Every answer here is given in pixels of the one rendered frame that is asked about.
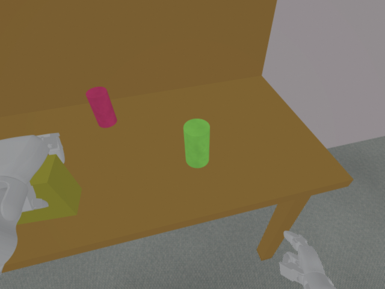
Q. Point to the robot right forearm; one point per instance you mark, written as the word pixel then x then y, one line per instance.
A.
pixel 316 280

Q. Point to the table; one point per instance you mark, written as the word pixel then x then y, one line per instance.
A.
pixel 163 63

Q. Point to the robot right hand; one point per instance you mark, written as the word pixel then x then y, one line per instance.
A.
pixel 293 266

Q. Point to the robot left forearm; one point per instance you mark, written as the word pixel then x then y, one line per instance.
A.
pixel 13 193

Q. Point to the sponge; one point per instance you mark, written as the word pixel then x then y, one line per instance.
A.
pixel 54 184

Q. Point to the robot left hand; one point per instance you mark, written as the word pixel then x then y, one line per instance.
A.
pixel 21 157

